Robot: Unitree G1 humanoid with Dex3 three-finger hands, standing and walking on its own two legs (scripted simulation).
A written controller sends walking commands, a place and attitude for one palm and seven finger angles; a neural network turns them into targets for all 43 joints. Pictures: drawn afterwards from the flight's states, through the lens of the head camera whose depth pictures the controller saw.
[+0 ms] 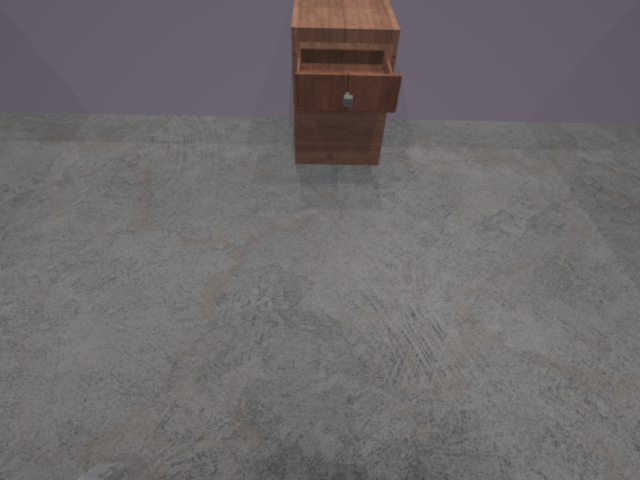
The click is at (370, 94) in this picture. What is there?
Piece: drawer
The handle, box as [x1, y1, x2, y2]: [343, 92, 352, 106]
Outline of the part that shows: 346,92 346,94 344,95 343,104 344,106 351,106 352,95 349,95 348,92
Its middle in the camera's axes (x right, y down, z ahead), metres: +0.10 -0.52 +1.42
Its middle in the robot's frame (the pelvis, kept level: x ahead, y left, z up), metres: +1.40 -0.03 -0.23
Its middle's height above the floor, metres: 0.54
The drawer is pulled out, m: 0.28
